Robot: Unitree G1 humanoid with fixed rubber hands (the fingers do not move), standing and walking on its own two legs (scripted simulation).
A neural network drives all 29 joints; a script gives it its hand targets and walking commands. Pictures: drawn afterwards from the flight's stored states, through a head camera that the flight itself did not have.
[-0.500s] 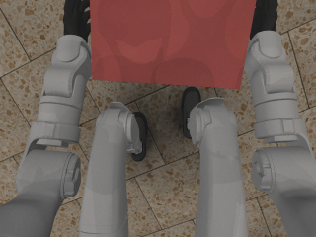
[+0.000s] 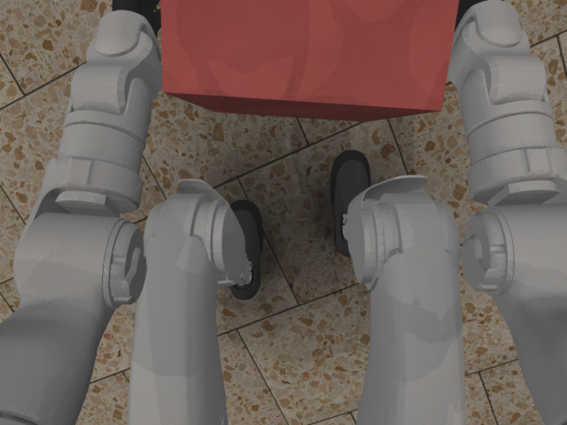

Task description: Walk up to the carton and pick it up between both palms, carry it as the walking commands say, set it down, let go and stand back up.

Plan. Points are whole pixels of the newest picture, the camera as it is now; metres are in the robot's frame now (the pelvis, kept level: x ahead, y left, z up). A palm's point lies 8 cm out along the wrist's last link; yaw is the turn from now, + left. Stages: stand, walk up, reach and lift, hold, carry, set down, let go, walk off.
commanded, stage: set down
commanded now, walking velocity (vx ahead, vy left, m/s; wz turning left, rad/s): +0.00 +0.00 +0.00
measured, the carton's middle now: (300, 37) +0.51 -0.03 -0.25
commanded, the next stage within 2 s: none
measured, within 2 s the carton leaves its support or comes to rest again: rests again in 0.32 s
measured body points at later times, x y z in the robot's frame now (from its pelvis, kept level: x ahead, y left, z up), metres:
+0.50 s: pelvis +0.01 +0.00 -0.03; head +0.38 -0.04 +0.21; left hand +0.56 +0.12 -0.21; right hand +0.55 -0.23 -0.21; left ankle +0.12 +0.10 -0.39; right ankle +0.21 -0.11 -0.39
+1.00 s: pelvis +0.01 +0.00 -0.04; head +0.37 -0.04 +0.20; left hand +0.56 +0.13 -0.22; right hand +0.55 -0.23 -0.22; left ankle +0.12 +0.10 -0.39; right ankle +0.21 -0.11 -0.39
